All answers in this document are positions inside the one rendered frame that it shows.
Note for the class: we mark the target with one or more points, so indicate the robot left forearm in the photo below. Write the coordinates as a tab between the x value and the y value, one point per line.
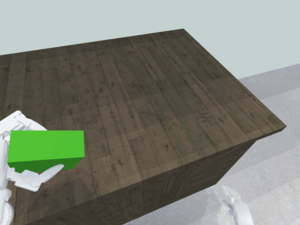
6	209

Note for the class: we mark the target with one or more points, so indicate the left robot hand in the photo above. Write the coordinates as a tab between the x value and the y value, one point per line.
27	179

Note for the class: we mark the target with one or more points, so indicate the sponge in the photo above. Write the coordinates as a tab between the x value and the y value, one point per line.
39	150

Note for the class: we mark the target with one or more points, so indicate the right robot hand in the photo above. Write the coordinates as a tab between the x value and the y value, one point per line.
239	213

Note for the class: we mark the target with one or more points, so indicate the table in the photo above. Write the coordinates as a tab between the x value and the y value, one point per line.
162	120

